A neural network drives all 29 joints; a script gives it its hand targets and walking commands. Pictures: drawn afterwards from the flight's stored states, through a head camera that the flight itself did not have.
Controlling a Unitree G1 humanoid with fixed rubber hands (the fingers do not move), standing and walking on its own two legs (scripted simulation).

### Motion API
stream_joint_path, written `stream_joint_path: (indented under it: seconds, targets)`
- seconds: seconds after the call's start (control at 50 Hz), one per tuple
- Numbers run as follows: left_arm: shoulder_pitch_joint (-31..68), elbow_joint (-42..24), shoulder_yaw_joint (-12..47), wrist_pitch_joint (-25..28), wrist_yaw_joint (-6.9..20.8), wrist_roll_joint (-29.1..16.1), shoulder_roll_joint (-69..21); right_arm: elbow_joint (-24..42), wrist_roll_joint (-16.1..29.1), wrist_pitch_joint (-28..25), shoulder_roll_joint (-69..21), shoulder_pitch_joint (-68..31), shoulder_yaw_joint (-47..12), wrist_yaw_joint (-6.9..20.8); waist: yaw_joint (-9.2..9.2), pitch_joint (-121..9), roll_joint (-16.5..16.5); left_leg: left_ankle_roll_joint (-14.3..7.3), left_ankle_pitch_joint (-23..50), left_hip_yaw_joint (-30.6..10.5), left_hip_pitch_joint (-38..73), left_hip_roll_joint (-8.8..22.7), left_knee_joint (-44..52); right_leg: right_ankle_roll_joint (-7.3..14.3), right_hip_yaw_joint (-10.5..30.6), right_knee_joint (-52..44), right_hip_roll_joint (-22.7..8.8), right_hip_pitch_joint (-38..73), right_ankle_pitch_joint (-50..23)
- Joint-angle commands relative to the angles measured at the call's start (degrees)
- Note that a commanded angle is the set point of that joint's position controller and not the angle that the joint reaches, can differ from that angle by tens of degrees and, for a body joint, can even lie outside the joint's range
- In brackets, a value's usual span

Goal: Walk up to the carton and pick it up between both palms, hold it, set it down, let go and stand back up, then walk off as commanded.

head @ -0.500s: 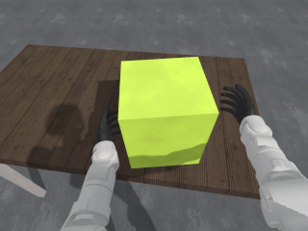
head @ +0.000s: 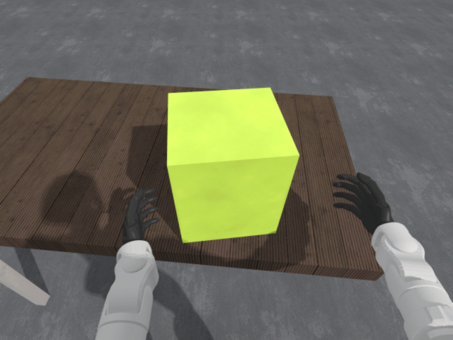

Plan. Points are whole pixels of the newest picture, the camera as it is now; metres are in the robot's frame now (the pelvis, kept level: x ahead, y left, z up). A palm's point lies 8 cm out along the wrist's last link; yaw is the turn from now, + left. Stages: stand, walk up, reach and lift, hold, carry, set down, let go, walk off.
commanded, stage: set down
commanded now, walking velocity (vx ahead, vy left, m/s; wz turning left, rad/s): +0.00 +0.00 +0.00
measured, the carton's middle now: (225, 167) +0.47 +0.05 +0.04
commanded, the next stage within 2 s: none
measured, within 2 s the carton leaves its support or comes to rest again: neither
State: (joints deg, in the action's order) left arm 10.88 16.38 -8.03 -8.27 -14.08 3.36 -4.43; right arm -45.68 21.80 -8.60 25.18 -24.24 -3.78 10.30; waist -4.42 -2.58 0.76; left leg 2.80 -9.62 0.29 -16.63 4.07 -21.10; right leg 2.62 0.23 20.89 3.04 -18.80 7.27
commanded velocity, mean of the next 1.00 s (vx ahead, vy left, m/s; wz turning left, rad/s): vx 0.00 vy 0.00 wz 0.00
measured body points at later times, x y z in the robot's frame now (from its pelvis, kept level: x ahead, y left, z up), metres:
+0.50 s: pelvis +0.00 +0.00 +0.00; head +0.03 +0.01 +0.45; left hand +0.26 +0.19 +0.03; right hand +0.30 -0.24 +0.03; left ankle +0.01 +0.16 -0.74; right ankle +0.03 -0.09 -0.74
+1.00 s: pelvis +0.00 +0.00 +0.00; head +0.00 +0.02 +0.45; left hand +0.22 +0.19 +0.03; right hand +0.24 -0.24 +0.02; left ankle +0.01 +0.16 -0.74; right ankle +0.03 -0.09 -0.74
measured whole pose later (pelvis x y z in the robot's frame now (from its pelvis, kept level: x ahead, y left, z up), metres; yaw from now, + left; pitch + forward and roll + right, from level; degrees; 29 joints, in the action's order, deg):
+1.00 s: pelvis +0.00 +0.00 +0.00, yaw +0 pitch +2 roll +0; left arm -16.2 -5.2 0.9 -10.0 -15.6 3.4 -4.4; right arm -17.0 21.9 -9.0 27.2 11.2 -3.7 13.2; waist -1.9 -2.8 1.7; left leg 2.8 -10.1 0.3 -13.3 4.1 -21.1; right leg 2.7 0.2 19.9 3.0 -15.0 7.3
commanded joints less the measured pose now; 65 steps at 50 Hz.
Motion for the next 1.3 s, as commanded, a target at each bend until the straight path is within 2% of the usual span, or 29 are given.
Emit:
stream_joint_path:
  seconds: [0.0, 0.06, 0.08, 0.16, 0.26, 0.32, 0.36, 0.42, 0.44, 0.48, 0.5, 0.54, 0.56, 0.64, 0.66, 0.72, 0.74, 0.76, 0.78, 0.84, 0.96, 1.02, 1.04, 1.1, 1.14, 1.16, 1.2, 1.24, 1.28]
  targets:
    - [10.1, -19.8, 7.1, 1.0, -1.0, -2.8, 3.7, 15.6, -0.1, -1.1, 11.1, -12.1, 4.5, 1.1, 1.81, -22.3, 6.3, -2.7, 6.4, 0.8, 5.4, -4.1, 2.8, -0.4, 4.1, -2.9, -1.5, 15.8, -0.7]
    - [7.0, -20.5, 6.8, -0.2, -0.2, -2.0, 3.4, 14.2, 0.2, -1.1, 11.3, -8.0, 4.3, 1.0, 2.85, -20.9, 5.6, -2.4, 8.0, 1.1, 7.4, -4.4, 2.5, -0.4, 3.2, -3.0, -1.1, 15.2, -3.6]
    - [5.0, -24.4, 7.0, 0.2, -0.1, -2.1, 3.6, 19.3, 1.1, -1.7, 10.6, -6.5, 3.7, 1.1, 2.47, -22.7, 5.4, -2.5, 9.8, 1.0, 7.2, -4.5, 2.3, -0.5, 4.0, -2.6, -1.5, 17.8, -6.7]
    - [5.1, -26.6, 9.2, -0.2, -0.4, -2.2, 3.2, 19.9, 1.0, -2.1, 11.9, -4.9, 5.5, 1.6, 4.45, -20.6, 3.4, -2.8, 7.1, 0.7, 8.2, -4.4, 2.8, 0.3, 3.3, -3.1, -1.0, 14.7, -4.6]
    - [-3.0, -31.6, 10.2, 0.2, -0.1, -2.6, 2.5, 27.4, 1.3, -4.4, 12.8, 2.6, 6.5, 2.3, 4.75, -23.3, 5.8, -3.0, 13.2, 0.0, 11.4, -4.1, 1.4, 0.3, 1.7, -2.4, -0.6, 15.9, -12.1]
    - [-4.3, -32.7, 11.4, 0.5, -0.6, -2.3, 2.1, 27.4, 1.3, -4.8, 12.8, 5.6, 7.5, 2.7, 4.74, -20.7, 3.9, -2.7, 12.0, 0.2, 12.6, -3.7, 1.7, 1.2, 0.8, -2.8, -0.3, 12.8, -9.8]
    - [-8.2, -33.4, 11.2, 1.0, -0.6, -1.8, 1.4, 29.3, 1.2, -5.5, 12.9, 9.5, 7.2, 2.3, 4.58, -20.9, 6.4, -2.7, 12.9, 0.2, 12.9, -3.9, 1.4, 0.7, 1.5, -2.9, -0.9, 15.9, -12.2]
    - [-8.5, -30.5, 9.6, 1.7, -0.8, -1.5, 3.1, 30.8, 0.9, -5.9, 12.5, 10.4, 7.2, 2.3, 3.76, -18.9, 7.3, -3.6, 8.8, 0.7, 8.1, -4.4, 2.8, 0.3, 2.8, -2.5, -1.2, 17.0, -10.2]
    - [-13.9, -34.3, 12.1, 2.1, -0.7, -1.6, 0.6, 31.4, 1.2, -6.4, 12.6, 16.1, 7.5, 2.3, 4.24, -18.2, 7.8, -3.0, 10.9, 0.3, 11.8, -3.6, 3.0, 0.6, 2.0, -3.2, -1.0, 17.5, -10.5]
    - [-7.2, -32.2, 11.9, 1.3, -1.1, -1.7, 2.3, 29.1, 2.0, -5.7, 13.1, 11.5, 7.7, 2.8, 4.86, -15.0, 5.5, -3.2, 7.2, 0.5, 12.3, -3.8, 3.1, 1.2, 1.6, -4.1, -1.0, 11.4, -4.6]
    - [-13.1, -36.9, 12.5, 1.7, -1.8, -0.7, 1.4, 30.4, 2.6, -5.7, 13.6, 17.8, 7.6, 3.5, 4.43, -16.0, 4.2, -2.5, 8.8, 0.3, 14.9, -3.3, 3.2, 1.8, 1.1, -3.8, -0.5, 12.6, -5.5]
    - [-11.1, -31.4, 13.0, 1.4, -1.2, -1.2, 1.3, 31.4, 0.7, -5.6, 13.5, 14.5, 9.4, 3.4, 4.84, -13.7, 5.4, -2.9, 3.6, 0.4, 12.0, -3.1, 4.0, 1.5, 2.0, -5.0, -0.8, 10.2, 0.1]
    - [-9.8, -32.4, 11.6, 1.6, -1.5, -1.4, 2.1, 33.4, 0.8, -5.5, 13.3, 14.1, 8.6, 3.4, 3.10, -14.9, 5.5, -2.9, 4.0, 1.0, 11.7, -3.3, 4.0, 1.7, 2.1, -4.7, -1.2, 10.7, -0.1]
    - [-11.5, -36.0, 14.2, 1.4, -2.0, -2.2, 2.1, 33.2, 1.6, -5.0, 14.8, 17.2, 10.5, 3.6, 5.07, -13.3, 4.4, -2.7, 3.6, 1.2, 12.8, -3.0, 4.1, 1.6, 1.6, -4.4, -0.6, 9.8, -0.2]
    - [-18.0, -38.5, 14.2, 1.7, -1.9, -2.2, 1.7, 35.2, 2.1, -5.1, 14.1, 24.1, 9.5, 3.5, 5.09, -12.8, 5.0, -2.4, 4.8, 1.2, 15.0, -2.8, 4.0, 1.7, 2.2, -5.0, -0.7, 10.7, -0.6]
    - [-18.9, -34.1, 14.5, 0.9, -1.4, -1.6, 1.7, 34.0, 1.5, -4.0, 12.9, 25.2, 9.2, 3.1, 5.05, -7.8, 5.2, -2.9, 3.4, 1.5, 13.7, -3.4, 4.5, 1.5, 3.2, -6.2, -1.5, 9.8, 1.3]
    - [-14.6, -36.5, 12.8, 1.0, -1.7, -2.1, 3.6, 36.0, 1.1, -3.9, 13.9, 21.7, 10.4, 3.0, 5.13, -9.6, 6.1, -2.9, 2.5, 1.4, 12.0, -3.3, 4.4, 1.1, 3.1, -5.6, -1.7, 10.4, 3.0]
    - [-21.7, -39.2, 14.8, 1.3, -1.8, -2.1, 1.8, 38.3, 1.8, -3.9, 13.3, 27.8, 9.6, 3.4, 4.32, -9.7, 4.9, -2.2, 4.7, 1.6, 14.4, -3.2, 4.8, 1.3, 3.1, -6.0, -1.3, 11.9, 1.4]
    - [-19.5, -37.2, 15.3, 0.6, -1.7, -2.2, 1.4, 36.2, 1.8, -3.2, 13.9, 26.1, 10.2, 3.2, 5.46, -7.7, 5.6, -2.4, 2.9, 1.7, 13.9, -3.1, 4.9, 1.2, 2.4, -6.0, -1.0, 10.2, 2.8]
    - [-19.4, -39.3, 14.9, 0.9, -2.5, -2.3, 2.7, 41.7, 0.8, -3.2, 13.9, 25.1, 11.3, 3.2, 3.82, -6.9, 4.7, -2.1, -0.4, 1.6, 12.4, -2.8, 5.4, 1.6, 3.5, -6.2, -1.5, 9.0, 7.9]
    - [-23.7, -37.0, 15.0, 0.6, -0.9, -2.4, 3.5, 41.4, -1.2, -1.2, 11.4, 31.5, 11.7, 2.3, 5.28, -4.8, 6.9, -2.4, -0.3, 1.9, 13.4, -3.2, 5.4, 0.9, 4.6, -7.4, -2.5, 10.4, 8.2]
    - [-22.7, -37.4, 15.0, 0.2, -1.7, -1.4, 3.1, 41.4, -1.1, -0.7, 12.2, 31.0, 12.5, 2.9, 4.83, -4.0, 4.3, -2.0, -0.8, 1.8, 13.0, -3.3, 5.7, 1.2, 4.0, -7.1, -2.5, 9.9, 9.4]
    - [-21.1, -33.3, 16.1, -0.9, -0.7, -1.7, 3.3, 38.1, -1.5, 0.1, 11.6, 30.3, 12.3, 2.8, 6.04, -2.7, 4.2, -2.3, -3.6, 1.5, 13.3, -3.3, 5.6, 1.1, 4.8, -7.9, -3.0, 7.9, 11.5]
    - [-22.3, -37.7, 15.2, 0.3, -0.8, -2.8, 4.5, 42.8, -1.7, -0.3, 12.8, 30.4, 13.5, 3.3, 5.67, -6.7, 6.0, -2.2, -0.3, 1.0, 13.1, -2.9, 5.4, 0.9, 4.1, -7.1, -2.8, 9.2, 9.2]
    - [-22.6, -33.0, 14.5, -0.1, 0.1, -2.3, 5.4, 40.3, -2.8, 0.6, 11.0, 32.0, 12.2, 2.4, 5.74, -4.0, 5.9, -2.5, -1.8, 2.0, 12.5, -3.6, 5.3, 0.7, 4.5, -7.0, -2.9, 9.5, 8.8]
    - [-23.5, -30.9, 12.9, -0.5, -0.2, -1.1, 4.6, 38.7, -2.7, 0.9, 11.2, 31.3, 11.4, 2.6, 3.76, -3.1, 5.4, -2.5, -0.9, 2.0, 12.7, -3.4, 6.0, 0.9, 4.4, -7.5, -2.7, 9.5, 9.3]
    - [-23.5, -33.4, 15.0, -0.1, 0.0, -1.5, 5.1, 40.3, -2.4, 0.3, 11.3, 32.1, 12.6, 2.8, 5.59, -4.9, 4.9, -2.1, -1.7, 1.4, 14.6, -3.4, 5.3, 0.9, 2.9, -6.9, -2.2, 8.3, 8.2]
    - [-23.5, -29.4, 12.7, -0.4, 1.0, -0.6, 5.7, 37.8, -3.6, 0.4, 9.6, 33.5, 11.6, 2.1, 5.27, -3.9, 5.6, -2.5, 0.5, 2.3, 11.6, -3.9, 4.8, 0.2, 5.7, -7.7, -4.0, 11.4, 7.6]
    - [-25.8, -31.0, 11.9, 0.1, 0.7, -0.6, 6.0, 38.2, -3.2, 0.0, 10.1, 33.7, 11.0, 2.3, 4.12, -3.5, 5.0, -2.5, 2.0, 1.5, 13.6, -3.8, 4.8, 0.7, 3.5, -6.4, -2.7, 10.1, 4.5]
